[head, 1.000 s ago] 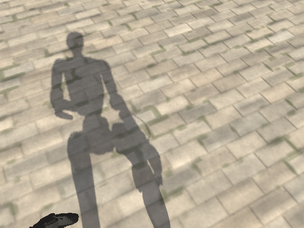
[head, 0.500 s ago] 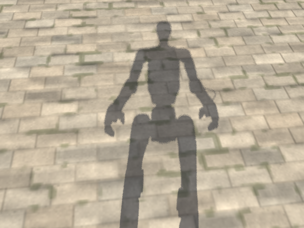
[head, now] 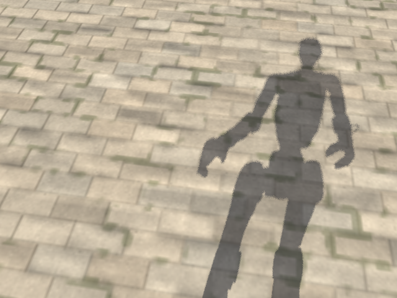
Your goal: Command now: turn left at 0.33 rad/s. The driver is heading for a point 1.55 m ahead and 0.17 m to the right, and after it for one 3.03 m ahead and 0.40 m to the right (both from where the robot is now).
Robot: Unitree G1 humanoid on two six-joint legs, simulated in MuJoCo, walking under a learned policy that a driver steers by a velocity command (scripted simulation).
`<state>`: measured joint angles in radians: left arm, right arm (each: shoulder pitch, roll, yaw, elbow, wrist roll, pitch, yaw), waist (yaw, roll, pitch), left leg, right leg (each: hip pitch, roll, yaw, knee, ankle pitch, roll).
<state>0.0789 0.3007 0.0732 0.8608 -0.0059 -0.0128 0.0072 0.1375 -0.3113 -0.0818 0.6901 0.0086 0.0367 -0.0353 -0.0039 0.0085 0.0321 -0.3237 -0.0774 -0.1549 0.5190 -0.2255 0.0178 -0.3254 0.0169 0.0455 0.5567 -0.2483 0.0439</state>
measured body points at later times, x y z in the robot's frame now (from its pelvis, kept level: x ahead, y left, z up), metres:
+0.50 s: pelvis +0.00 +0.01 +0.00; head +0.01 +0.01 +0.45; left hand +0.09 +0.28 -0.13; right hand +0.13 -0.25 -0.11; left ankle -0.02 +0.13 -0.74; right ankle +0.01 -0.13 -0.74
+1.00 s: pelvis +0.01 +0.01 +0.00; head +0.01 +0.01 +0.45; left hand +0.04 +0.29 -0.15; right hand +0.08 -0.25 -0.14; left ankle -0.02 +0.13 -0.74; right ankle +0.01 -0.13 -0.73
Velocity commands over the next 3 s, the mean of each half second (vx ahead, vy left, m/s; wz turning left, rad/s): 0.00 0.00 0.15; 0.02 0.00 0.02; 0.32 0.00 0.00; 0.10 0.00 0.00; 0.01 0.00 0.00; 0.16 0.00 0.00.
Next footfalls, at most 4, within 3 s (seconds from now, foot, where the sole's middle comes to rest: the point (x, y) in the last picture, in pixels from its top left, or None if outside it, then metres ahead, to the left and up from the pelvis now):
0.02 right None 0.05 -0.13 -0.77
0.32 left None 0.02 0.13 -0.77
1.56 left None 0.40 0.12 -0.77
1.88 right None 0.38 -0.11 -0.77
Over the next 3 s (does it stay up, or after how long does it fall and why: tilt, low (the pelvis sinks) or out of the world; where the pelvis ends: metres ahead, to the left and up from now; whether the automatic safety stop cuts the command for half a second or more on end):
stays up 0.42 0.03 -0.01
